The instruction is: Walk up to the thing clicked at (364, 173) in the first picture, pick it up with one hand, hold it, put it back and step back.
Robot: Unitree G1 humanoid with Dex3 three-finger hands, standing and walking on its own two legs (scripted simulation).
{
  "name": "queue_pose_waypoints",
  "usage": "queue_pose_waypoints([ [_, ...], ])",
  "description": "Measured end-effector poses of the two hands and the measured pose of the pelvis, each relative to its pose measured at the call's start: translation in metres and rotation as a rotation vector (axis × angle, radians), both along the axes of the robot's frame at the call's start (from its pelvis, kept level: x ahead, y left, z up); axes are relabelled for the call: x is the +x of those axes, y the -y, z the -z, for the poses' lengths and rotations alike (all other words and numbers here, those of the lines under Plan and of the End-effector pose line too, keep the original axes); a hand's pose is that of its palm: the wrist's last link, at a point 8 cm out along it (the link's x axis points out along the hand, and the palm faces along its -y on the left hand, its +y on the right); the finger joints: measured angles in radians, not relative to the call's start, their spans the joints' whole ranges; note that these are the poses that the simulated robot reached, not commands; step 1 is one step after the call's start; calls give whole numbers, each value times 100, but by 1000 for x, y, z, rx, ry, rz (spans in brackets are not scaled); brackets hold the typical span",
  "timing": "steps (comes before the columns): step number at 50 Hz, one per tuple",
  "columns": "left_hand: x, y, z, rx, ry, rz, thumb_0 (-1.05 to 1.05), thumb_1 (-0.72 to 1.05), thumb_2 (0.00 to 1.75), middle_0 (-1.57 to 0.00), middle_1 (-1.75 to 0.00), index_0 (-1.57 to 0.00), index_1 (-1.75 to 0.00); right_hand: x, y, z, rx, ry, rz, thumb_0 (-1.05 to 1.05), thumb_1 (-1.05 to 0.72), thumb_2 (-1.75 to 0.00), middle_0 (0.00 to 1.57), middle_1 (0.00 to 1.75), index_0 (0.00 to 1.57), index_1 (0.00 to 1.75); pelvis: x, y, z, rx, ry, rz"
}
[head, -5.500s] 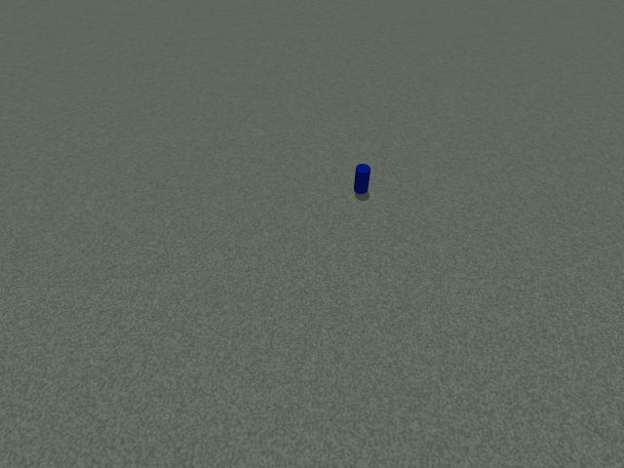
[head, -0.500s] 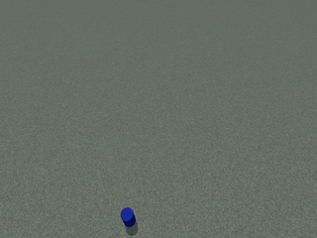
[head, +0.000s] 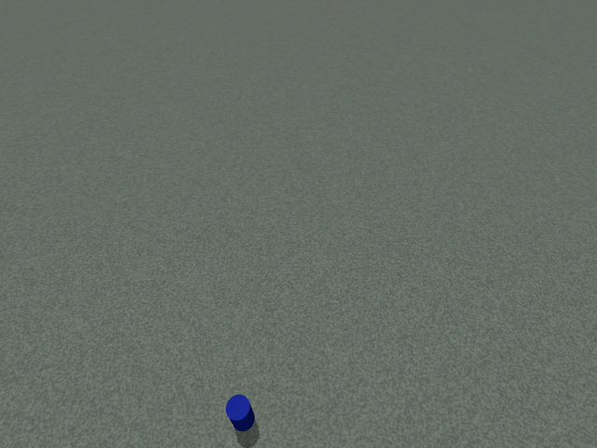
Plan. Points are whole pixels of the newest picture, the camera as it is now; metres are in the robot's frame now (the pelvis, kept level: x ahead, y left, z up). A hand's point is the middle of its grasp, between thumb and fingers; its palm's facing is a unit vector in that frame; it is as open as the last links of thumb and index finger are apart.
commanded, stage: stand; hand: left
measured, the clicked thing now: (240, 413) +0.36 +0.21 -0.72
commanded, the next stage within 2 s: none
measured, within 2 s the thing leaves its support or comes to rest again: neither
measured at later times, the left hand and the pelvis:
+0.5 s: hand out of the picture +0.08 +0.24 -0.16, palm faces -0.02 -0.94 -0.34, open 7.4 cm; pelvis +0.00 -0.01 +0.00, yaw +0 degrees
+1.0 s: hand out of the picture +0.09 +0.24 -0.15, palm faces -0.02 -0.94 -0.34, open 7.4 cm; pelvis +0.01 -0.01 +0.00, yaw +0 degrees
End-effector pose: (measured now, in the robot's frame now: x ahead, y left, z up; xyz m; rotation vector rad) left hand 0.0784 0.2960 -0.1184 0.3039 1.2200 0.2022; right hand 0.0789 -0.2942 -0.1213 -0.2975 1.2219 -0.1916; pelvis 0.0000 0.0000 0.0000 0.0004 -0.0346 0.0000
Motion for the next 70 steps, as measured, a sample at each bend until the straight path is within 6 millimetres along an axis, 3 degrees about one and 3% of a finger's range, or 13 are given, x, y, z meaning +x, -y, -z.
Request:
queue_pose_waypoints([
  [70,0,12,0,7,-14,11,1,91,90,-21,-30,-20,-30,-3,17,0,-8,-29,-1,0,-90,-90,20,30,20,30,10,14,0,-1,-1,2],
])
